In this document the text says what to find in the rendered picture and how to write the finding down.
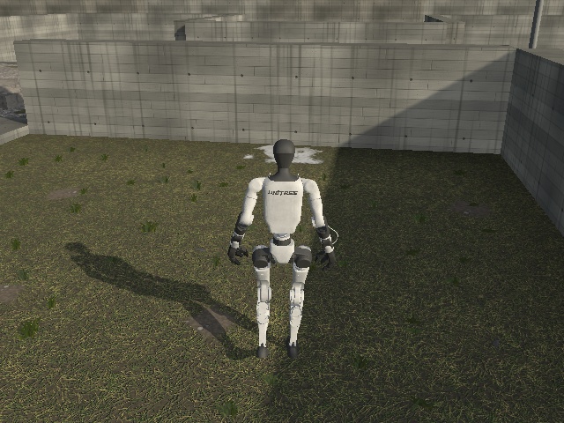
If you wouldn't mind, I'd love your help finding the left robot forearm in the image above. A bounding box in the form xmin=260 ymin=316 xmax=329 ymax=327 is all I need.
xmin=230 ymin=212 xmax=248 ymax=249

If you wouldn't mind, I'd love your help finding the right robot forearm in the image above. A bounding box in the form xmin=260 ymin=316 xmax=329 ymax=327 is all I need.
xmin=316 ymin=214 xmax=334 ymax=253

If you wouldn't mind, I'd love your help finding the robot right hand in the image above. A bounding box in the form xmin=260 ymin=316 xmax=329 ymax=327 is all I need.
xmin=315 ymin=250 xmax=336 ymax=271

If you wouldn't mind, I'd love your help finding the robot right upper arm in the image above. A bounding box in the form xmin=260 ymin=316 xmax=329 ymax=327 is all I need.
xmin=301 ymin=178 xmax=325 ymax=228

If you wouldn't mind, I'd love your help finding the robot left upper arm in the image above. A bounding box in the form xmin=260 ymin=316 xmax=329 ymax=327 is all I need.
xmin=239 ymin=177 xmax=265 ymax=226

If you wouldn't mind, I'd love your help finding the left robot shin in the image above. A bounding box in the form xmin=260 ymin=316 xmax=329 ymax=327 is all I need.
xmin=256 ymin=287 xmax=270 ymax=347

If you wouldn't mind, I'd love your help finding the robot right foot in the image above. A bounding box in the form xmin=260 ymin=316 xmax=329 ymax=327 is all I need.
xmin=286 ymin=336 xmax=298 ymax=359

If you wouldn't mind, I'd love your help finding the robot left hand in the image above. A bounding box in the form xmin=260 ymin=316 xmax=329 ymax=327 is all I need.
xmin=227 ymin=245 xmax=249 ymax=265

